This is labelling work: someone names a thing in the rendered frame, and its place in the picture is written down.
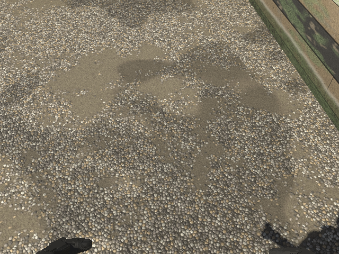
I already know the robot left hand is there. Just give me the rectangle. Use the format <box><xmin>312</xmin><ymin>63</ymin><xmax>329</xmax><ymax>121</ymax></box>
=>
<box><xmin>36</xmin><ymin>237</ymin><xmax>92</xmax><ymax>254</ymax></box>

